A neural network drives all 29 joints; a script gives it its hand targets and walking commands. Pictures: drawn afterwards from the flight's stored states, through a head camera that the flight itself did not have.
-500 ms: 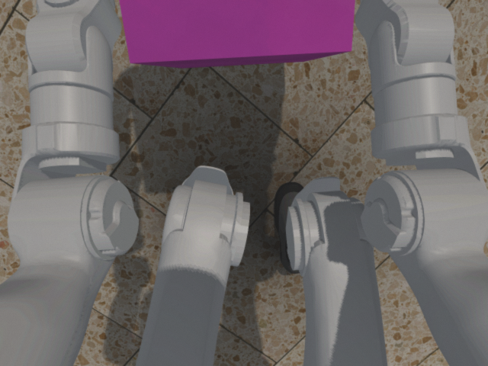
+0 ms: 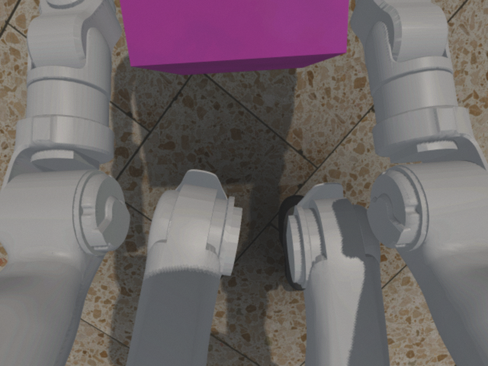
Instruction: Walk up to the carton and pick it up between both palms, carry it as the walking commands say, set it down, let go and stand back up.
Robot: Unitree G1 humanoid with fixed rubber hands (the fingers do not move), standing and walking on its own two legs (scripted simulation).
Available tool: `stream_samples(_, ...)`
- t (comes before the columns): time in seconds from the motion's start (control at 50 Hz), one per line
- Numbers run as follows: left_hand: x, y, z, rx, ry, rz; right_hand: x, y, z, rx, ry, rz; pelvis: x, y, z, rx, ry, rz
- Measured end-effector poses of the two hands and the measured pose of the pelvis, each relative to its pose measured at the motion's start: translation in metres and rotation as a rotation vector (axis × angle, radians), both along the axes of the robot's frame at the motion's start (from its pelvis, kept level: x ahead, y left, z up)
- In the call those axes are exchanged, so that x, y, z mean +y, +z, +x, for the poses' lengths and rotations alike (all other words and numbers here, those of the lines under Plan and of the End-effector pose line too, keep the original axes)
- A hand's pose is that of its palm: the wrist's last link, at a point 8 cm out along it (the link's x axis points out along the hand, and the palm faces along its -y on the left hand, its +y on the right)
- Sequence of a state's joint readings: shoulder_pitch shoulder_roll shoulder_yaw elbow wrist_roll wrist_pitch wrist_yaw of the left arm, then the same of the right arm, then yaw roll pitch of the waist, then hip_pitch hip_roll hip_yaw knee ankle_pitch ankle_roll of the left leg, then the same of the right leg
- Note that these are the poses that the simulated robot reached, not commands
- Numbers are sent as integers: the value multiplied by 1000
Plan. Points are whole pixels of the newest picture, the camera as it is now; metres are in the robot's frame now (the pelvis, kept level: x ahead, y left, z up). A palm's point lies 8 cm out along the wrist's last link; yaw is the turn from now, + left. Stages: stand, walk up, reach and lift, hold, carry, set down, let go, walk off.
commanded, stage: set down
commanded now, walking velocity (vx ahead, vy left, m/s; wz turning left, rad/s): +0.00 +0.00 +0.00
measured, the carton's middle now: out of the picture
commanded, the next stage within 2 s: none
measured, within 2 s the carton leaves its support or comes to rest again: rests again in 0.56 s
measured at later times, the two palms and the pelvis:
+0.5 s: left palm out of the picture +0.53 +0.22 -0.16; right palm out of the picture +0.57 -0.08 -0.16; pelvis +0.00 +0.00 -0.01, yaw +0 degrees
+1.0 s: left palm out of the picture +0.53 +0.22 -0.17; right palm out of the picture +0.57 -0.08 -0.17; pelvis +0.01 +0.00 -0.02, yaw +0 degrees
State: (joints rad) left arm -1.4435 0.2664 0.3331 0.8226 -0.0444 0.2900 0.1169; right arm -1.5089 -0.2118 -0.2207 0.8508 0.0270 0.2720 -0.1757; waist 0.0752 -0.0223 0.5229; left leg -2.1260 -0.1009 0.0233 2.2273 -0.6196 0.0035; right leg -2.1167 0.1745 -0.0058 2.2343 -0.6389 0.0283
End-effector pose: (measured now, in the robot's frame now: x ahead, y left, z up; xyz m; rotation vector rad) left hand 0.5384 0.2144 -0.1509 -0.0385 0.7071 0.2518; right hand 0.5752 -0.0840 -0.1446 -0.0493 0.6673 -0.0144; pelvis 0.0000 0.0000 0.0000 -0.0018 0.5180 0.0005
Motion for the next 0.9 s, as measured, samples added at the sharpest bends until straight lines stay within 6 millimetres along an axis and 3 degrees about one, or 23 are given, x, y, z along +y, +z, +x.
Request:
stream_samples(0.32,11,-5,-9,37,-13,14,10,-7,-4,33,27,-3,-4,-8,-3,-23,-3,11)
stream_samples(0.58,1,-16,-5,50,-59,-2,-3,-19,-7,51,15,-13,-2,-15,3,-14,-5,2)
stream_samples(0.9,4,-21,-6,43,-51,2,1,-29,-4,52,17,17,-3,-21,10,7,-2,2)
